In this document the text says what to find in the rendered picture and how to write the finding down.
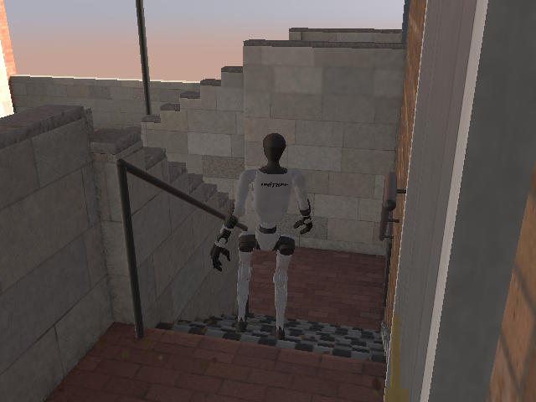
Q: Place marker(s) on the stairs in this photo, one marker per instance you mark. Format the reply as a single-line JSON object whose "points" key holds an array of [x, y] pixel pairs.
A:
{"points": [[316, 337]]}

